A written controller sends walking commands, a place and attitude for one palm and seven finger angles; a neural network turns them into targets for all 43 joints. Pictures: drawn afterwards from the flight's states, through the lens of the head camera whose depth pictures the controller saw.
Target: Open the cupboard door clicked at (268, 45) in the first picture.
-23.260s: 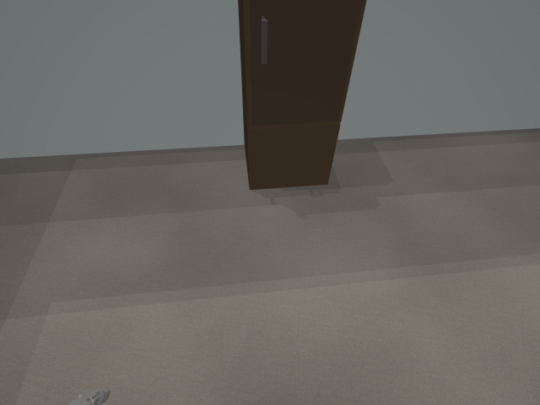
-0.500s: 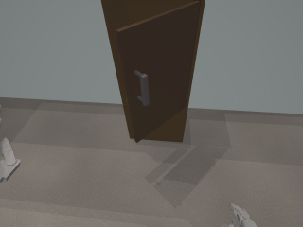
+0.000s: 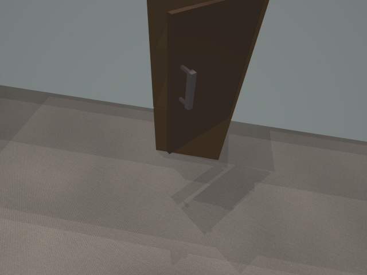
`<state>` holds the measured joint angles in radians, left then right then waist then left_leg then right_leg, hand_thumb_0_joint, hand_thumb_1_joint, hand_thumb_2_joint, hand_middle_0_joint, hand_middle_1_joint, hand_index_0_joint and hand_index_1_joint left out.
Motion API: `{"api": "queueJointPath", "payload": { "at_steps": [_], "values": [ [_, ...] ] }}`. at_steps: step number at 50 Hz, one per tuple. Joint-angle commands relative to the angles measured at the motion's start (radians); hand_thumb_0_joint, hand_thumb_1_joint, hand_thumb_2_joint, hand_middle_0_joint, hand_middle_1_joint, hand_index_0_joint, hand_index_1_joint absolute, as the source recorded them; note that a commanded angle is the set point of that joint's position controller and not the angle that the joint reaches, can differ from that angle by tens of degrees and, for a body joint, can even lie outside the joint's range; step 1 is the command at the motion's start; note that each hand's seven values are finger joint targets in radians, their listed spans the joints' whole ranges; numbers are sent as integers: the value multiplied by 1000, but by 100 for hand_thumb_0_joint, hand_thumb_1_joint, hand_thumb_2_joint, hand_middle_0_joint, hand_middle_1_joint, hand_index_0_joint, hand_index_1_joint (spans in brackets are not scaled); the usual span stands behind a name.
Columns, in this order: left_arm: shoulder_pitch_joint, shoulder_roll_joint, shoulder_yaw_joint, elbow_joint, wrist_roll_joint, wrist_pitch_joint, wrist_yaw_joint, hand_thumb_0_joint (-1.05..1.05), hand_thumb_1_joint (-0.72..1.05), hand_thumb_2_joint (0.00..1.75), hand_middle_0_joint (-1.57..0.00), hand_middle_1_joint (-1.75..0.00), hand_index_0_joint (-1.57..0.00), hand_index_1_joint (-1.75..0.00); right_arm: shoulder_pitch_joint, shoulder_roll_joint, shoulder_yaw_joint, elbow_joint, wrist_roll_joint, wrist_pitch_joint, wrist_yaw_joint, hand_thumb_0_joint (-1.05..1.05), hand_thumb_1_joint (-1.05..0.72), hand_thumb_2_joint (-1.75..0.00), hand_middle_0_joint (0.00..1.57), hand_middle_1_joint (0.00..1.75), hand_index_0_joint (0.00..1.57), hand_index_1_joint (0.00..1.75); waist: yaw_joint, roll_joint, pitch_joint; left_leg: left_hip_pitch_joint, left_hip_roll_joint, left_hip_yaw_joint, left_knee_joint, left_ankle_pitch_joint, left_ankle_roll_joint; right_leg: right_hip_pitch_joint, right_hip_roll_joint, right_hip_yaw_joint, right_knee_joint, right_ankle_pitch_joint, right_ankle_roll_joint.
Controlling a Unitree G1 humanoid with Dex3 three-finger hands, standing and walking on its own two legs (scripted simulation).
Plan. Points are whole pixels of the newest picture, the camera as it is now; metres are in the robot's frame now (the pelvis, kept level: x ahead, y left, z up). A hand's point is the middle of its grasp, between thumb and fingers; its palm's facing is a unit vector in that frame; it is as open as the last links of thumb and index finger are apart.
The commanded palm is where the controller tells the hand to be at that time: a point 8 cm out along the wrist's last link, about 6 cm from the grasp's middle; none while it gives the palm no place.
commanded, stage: let the arm hang, fingers relaxed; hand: left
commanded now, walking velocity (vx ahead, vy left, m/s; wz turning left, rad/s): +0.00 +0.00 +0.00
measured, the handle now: (186, 88) +0.65 +0.04 +0.02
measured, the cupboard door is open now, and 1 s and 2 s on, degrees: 48 48 48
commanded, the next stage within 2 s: look to check the result in 0.68 s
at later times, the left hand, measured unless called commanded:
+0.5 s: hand out of the picture +0.01 +0.18 -0.17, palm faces +0.02 -0.99 -0.15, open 7.3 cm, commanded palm none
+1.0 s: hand out of the picture -0.01 +0.19 -0.17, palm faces +0.02 -0.98 -0.19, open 7.4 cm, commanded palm none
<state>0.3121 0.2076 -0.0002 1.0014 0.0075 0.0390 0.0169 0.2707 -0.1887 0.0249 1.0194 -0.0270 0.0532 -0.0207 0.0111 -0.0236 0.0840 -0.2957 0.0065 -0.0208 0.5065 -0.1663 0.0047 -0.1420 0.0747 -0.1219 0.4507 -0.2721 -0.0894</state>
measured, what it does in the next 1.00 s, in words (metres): stands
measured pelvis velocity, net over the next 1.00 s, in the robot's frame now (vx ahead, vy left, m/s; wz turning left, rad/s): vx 0.03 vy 0.03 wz -0.03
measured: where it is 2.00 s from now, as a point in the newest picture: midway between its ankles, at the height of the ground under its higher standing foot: outside the picture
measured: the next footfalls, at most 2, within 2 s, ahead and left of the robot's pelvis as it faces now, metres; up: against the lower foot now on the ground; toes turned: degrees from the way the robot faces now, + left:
none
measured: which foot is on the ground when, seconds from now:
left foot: down 0.00-1.00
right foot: down 0.00-1.00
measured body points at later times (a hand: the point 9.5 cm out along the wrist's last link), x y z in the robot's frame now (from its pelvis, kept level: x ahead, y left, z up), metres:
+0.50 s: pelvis +0.01 +0.03 +0.01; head +0.01 +0.03 +0.46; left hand +0.01 +0.24 -0.16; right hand -0.02 -0.17 -0.16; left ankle +0.07 +0.11 -0.74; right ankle -0.01 -0.06 -0.74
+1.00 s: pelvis +0.03 +0.03 +0.01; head +0.04 +0.03 +0.46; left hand -0.01 +0.25 -0.15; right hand +0.01 -0.18 -0.16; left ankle +0.07 +0.11 -0.74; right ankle -0.01 -0.06 -0.74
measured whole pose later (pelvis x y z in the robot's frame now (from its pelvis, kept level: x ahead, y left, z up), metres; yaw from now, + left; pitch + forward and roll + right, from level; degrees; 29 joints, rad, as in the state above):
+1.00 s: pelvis +0.03 +0.03 +0.01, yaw -2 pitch -1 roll +0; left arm 0.34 0.13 0.00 1.16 0.00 -0.01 0.04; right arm 0.28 -0.13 0.01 1.15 -0.02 0.01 -0.04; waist 0.00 0.01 0.04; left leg -0.22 -0.05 0.03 0.40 -0.16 0.05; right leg -0.11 0.02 -0.07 0.41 -0.28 -0.04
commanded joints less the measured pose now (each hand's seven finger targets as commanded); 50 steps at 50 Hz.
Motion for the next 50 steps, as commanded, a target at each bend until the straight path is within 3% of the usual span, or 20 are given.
{"api": "queueJointPath", "payload": {
  "at_steps": [1, 2, 6, 11, 13, 17, 27, 31, 44, 50],
  "values": [
    [12, 100, 27, 5, -1, -38, 6, 0, 90, 90, -20, -30, -20, -30, 11, -107, -33, -20, 2, -29, -13, 0, -90, -90, 20, 30, 20, 30, -20, 113, -39, 32, 73, -98, -116, -128, 37, -54, -186, 219, -198, -134, 7],
    [11, 94, 27, 22, -1, -39, 8, 0, 90, 90, -20, -30, -20, -30, 28, -103, -36, -9, 3, -27, -14, 0, -90, -90, 20, 30, 20, 30, -24, 56, -21, 48, 74, -95, -114, -128, 37, -84, -184, 211, -209, -164, 4],
    [28, 67, 23, 71, -1, -39, 12, 0, 90, 90, -20, -30, -20, -30, 87, -77, -37, 44, 3, -24, -15, 0, -90, -90, 20, 30, 20, 30, -33, -31, 18, 77, 64, -73, -83, -108, 38, -161, -200, 214, -233, -220, -3],
    [63, 40, 21, 109, -2, -37, 18, 0, 90, 90, -20, -30, -20, -30, 124, -46, -32, 83, 1, -30, -18, 0, -90, -90, 20, 30, 20, 30, -28, 0, 49, 46, 78, -95, -134, -121, 47, -166, -177, 193, -183, -194, 3],
    [86, 33, 22, 119, -3, -36, 20, 0, 90, 90, -20, -30, -20, -30, 121, -38, -29, 90, 0, -37, -21, 0, -90, -90, 20, 30, 20, 30, -16, 50, 61, -1, 91, -125, -186, -149, 55, -119, -160, 176, -146, -136, 12],
    [117, 20, 24, 132, -1, -39, 23, 0, 90, 90, -20, -30, -20, -30, 113, -34, -29, 93, 4, -51, -25, 0, -90, -90, 20, 30, 20, 30, 3, 71, 31, -33, 106, -159, -238, -148, 65, -35, -151, 158, -105, -33, 22],
    [102, -1, 26, 127, 0, -51, 28, 0, 90, 90, -20, -30, -20, -30, 118, -9, -33, 104, 5, -57, -24, 0, -90, -90, 20, 30, 20, 30, -12, 43, 21, 30, 82, -107, -200, -44, 51, -60, -171, 165, -130, 1, 24],
    [100, -2, 23, 132, 0, -50, 26, 0, 90, 90, -20, -30, -20, -30, 104, -12, -32, 106, 5, -57, -24, 0, -90, -90, 20, 30, 20, 30, -16, 62, 35, 42, 81, -105, -205, -44, 50, -72, -173, 166, -135, 9, 28],
    [103, 8, 19, 139, -2, -54, 25, 0, 90, 90, -20, -30, -20, -30, 84, -35, -31, 107, 8, -59, -25, 0, -90, -90, 20, 30, 20, 30, -19, 41, -8, 104, 85, -97, -189, 23, 52, -56, -175, 172, -140, 41, 31],
    [101, 10, 17, 144, -3, -54, 26, 0, 90, 90, -20, -30, -20, -30, 78, -36, -29, 116, 10, -59, -26, 0, -90, -90, 20, 30, 20, 30, -19, 24, 7, 113, 85, -91, -184, 55, 52, -53, -177, 172, -144, 59, 31]
  ]
}}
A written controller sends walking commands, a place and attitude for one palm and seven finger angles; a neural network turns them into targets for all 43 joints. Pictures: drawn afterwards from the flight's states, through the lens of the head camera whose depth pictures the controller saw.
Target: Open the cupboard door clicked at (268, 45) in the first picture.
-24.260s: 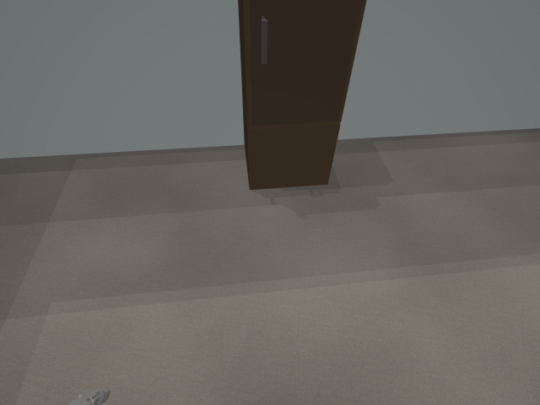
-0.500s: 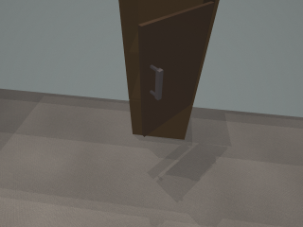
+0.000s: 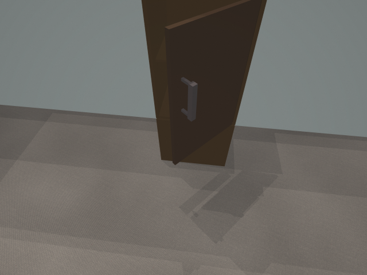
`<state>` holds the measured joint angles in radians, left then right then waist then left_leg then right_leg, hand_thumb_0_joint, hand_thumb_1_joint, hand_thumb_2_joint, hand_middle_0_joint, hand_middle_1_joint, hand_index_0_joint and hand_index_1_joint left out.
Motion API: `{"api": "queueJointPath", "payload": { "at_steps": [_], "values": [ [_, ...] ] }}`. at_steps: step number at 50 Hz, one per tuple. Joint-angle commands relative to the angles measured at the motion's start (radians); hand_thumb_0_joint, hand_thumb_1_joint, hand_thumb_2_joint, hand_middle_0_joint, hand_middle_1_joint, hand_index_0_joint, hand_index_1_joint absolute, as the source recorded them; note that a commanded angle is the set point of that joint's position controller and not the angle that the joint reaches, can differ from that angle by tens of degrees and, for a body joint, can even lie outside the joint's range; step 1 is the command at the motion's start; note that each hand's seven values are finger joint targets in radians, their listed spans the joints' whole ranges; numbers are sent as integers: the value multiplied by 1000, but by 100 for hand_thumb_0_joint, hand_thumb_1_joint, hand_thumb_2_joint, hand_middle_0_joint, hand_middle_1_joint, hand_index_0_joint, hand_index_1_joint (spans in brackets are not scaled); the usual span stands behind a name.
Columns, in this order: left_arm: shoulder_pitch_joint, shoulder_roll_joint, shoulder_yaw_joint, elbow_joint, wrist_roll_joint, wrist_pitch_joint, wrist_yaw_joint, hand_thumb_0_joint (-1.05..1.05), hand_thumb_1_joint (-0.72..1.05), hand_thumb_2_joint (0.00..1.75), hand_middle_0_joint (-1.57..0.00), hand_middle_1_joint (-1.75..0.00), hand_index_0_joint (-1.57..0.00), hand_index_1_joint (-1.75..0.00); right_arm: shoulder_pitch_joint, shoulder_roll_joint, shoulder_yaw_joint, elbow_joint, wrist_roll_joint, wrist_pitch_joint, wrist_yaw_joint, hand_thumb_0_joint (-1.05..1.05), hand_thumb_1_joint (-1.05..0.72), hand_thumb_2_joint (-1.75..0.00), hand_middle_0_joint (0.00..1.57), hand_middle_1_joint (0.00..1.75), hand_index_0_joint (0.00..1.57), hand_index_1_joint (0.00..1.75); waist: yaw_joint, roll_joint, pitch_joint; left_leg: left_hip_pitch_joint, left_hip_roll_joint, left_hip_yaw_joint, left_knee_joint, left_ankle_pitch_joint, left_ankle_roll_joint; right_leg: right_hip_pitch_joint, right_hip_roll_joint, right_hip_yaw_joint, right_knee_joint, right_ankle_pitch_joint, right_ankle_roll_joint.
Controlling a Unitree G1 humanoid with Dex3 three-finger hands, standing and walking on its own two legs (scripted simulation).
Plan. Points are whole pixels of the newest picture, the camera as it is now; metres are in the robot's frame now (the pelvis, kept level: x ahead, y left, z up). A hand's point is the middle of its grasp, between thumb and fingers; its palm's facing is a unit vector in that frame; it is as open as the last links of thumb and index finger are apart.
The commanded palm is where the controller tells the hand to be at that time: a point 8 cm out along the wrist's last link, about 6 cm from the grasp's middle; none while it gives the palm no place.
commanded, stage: look to check the result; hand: left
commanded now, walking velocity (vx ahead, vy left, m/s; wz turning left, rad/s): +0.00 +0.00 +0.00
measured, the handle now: (188, 99) +0.62 +0.03 +0.02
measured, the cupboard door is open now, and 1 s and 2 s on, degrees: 48 48 48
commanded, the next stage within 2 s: walk to a spot facing it in 0.26 s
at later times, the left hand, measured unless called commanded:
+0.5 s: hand out of the picture +0.00 +0.15 -0.18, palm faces +0.03 -0.98 -0.18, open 7.4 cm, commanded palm none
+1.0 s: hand out of the picture +0.08 +0.14 -0.16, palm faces -0.17 -0.93 -0.32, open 7.4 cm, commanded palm none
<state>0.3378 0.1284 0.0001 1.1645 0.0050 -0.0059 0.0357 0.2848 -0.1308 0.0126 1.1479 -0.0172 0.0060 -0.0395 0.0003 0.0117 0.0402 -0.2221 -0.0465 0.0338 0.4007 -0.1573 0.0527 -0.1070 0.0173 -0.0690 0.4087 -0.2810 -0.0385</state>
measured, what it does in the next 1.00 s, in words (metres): lifts its left foot, turning right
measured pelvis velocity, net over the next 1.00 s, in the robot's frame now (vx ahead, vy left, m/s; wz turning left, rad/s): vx -0.01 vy -0.06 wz -0.27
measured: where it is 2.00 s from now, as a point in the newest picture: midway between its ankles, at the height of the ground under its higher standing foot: outside the picture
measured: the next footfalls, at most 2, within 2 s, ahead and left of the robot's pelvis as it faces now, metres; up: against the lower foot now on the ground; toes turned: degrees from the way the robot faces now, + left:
left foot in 1.60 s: +0.16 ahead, +0.06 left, +0.00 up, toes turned -39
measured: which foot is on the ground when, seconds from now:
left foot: down 0.00-0.88, up 0.90-1.00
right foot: down 0.00-1.00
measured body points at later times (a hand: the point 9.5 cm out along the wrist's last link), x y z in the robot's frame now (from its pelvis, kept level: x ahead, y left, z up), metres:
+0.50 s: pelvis +0.01 -0.01 +0.00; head +0.03 -0.02 +0.45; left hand +0.00 +0.20 -0.16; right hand +0.01 -0.23 -0.17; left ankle +0.04 +0.08 -0.74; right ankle -0.04 -0.09 -0.74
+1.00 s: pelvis -0.01 -0.06 -0.01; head +0.03 -0.10 +0.44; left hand +0.08 +0.18 -0.14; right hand +0.00 -0.32 -0.17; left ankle +0.01 +0.09 -0.67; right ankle -0.04 -0.10 -0.74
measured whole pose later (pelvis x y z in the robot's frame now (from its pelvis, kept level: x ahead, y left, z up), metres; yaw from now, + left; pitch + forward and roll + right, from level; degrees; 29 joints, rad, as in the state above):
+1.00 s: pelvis -0.01 -0.06 -0.01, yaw -16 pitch +0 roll +3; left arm 0.24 0.19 0.08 0.97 0.02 0.02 0.02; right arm 0.14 -0.22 -0.07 0.99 -0.02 0.07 -0.03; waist 0.04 0.02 0.10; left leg -0.46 0.04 0.04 1.07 -0.43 -0.04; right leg -0.25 0.07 0.02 0.58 -0.33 -0.11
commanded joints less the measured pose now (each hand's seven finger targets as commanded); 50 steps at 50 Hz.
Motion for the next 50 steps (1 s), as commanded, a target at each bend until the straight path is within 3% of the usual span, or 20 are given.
{"api": "queueJointPath", "payload": {
  "at_steps": [1, 19, 27, 33, 35, 37, 39, 41, 42, 43, 44, 45, 46, 47, 48, 50],
  "values": [
    [76, 91, 17, -19, 0, -10, 8, 0, 90, 90, -20, -30, -20, -30, 64, -95, -16, -12, 0, -12, -7, 0, -90, -90, 20, 30, 20, 30, -8, -16, 52, 39, 137, -145, -77, 51, 4, -87, -120, 120, -103, 71, -19],
    [49, 106, 20, -30, -1, -14, 10, 0, 90, 90, -20, -30, -20, -30, 45, -99, -12, -1, -1, -18, -8, 0, -90, -90, 20, 30, 20, 30, -4, 1, 46, 56, 135, -129, -60, 143, -1, -41, -128, 120, -109, 164, -17],
    [23, 131, 65, -79, 8, 21, 2, 0, 90, 90, -20, -30, -20, -30, 30, -126, -51, -46, -1, 13, -23, 0, -90, -90, 20, 30, 20, 30, -8, -18, 46, 45, 175, -54, 41, 68, -11, -123, -125, 183, -22, 239, -37],
    [-14, 138, 85, -144, 14, 35, -14, 0, 90, 90, -20, -30, -20, -30, 10, -175, -82, -111, -5, 16, -26, 0, -90, -90, 20, 30, 20, 30, -9, 53, 16, 52, 269, -115, 3, -30, 29, -222, -55, 189, 108, 141, -24],
    [-21, 134, 89, -162, 16, 39, -22, 0, 90, 90, -20, -30, -20, -30, -2, -202, -90, -133, -7, 13, -25, 0, -90, -90, 20, 30, 20, 30, 0, 107, 1, 42, 342, -173, -53, -68, 69, -247, -19, 159, 221, 50, -12],
    [-26, 117, 92, -181, 18, 43, -29, 0, 90, 90, -20, -30, -20, -30, -9, -219, -98, -152, -10, 6, -22, 0, -90, -90, 20, 30, 20, 30, 8, 138, -33, 48, 424, -201, -94, -24, 119, -256, -8, 96, 364, -159, 5],
    [-45, 121, 96, -203, 20, 49, -37, 0, 90, 90, -20, -30, -20, -30, -32, -229, -100, -172, -16, 3, -19, 0, -90, -90, 20, 30, 20, 30, 7, 151, -35, 20, 448, -170, -101, 12, 132, -257, -31, 84, 424, -236, 13],
    [-5, 120, 97, -199, 20, 44, -41, 0, 90, 90, -20, -30, -20, -30, -80, -232, -100, -194, -15, 4, -15, 0, -90, -90, 20, 30, 20, 30, 43, 83, -46, -32, 407, -65, 2, 78, 86, -157, -39, 71, 290, -133, 15],
    [46, 128, 101, -186, 23, 38, -40, 0, 90, 90, -20, -30, -20, -30, -113, -231, -101, -209, -10, 8, -14, 0, -90, -90, 20, 30, 20, 30, 75, -11, -54, -75, 343, 4, 126, 48, 36, -85, -44, 96, 126, 27, 13],
    [59, 217, 113, -190, 35, 29, -29, 0, 90, 90, -20, -30, -20, -30, -124, -179, -98, -234, 3, 16, -11, 0, -90, -90, 20, 30, 20, 30, 76, -282, -46, -203, 186, 117, 340, -177, -51, -33, -200, 374, -80, 205, -25],
    [63, 294, 126, -192, 33, 28, -17, 0, 90, 90, -20, -30, -20, -30, -175, -146, -91, -269, 2, 20, -2, 0, -90, -90, 20, 30, 20, 30, 95, -397, 6, -353, 71, 98, 564, -454, -90, -20, -354, 586, -123, 455, -98],
    [57, 290, 123, -198, 21, 29, -13, 0, 90, 90, -20, -30, -20, -30, -166, -170, -98, -264, 1, 30, 1, 0, -90, -90, 20, 30, 20, 30, 80, -286, -4, -356, 87, -8, 681, -427, -86, -35, -349, 543, -103, 408, -148],
    [15, 247, 121, -215, 20, 27, -4, 0, 90, 90, -20, -30, -20, -30, -183, -176, -102, -253, -1, 38, 2, 0, -90, -90, 20, 30, 20, 30, 57, -248, 27, -383, 101, -47, 730, -358, -83, -65, -289, 523, -110, 379, -117],
    [-17, 234, 122, -224, 16, 27, 2, 0, 90, 90, -20, -30, -20, -30, -182, -170, -106, -252, 1, 41, 3, 0, -90, -90, 20, 30, 20, 30, 41, -173, 35, -396, 106, -53, 754, -299, -88, -49, -265, 507, -80, 414, -88],
    [-21, 236, 118, -229, 12, 22, 3, 0, 90, 90, -20, -30, -20, -30, -184, -164, -104, -250, 2, 42, 5, 0, -90, -90, 20, 30, 20, 30, 39, -102, 25, -402, 104, -64, 768, -255, -96, -16, -240, 472, -57, 484, -72],
    [1, 233, 118, -234, 7, 11, 4, 0, 90, 90, -20, -30, -20, -30, -171, -152, -102, -250, 5, 44, 3, 0, -90, -90, 20, 30, 20, 30, 33, -62, -48, -411, 96, -70, 760, -211, -108, 91, -205, 429, -22, 633, -30]
  ]
}}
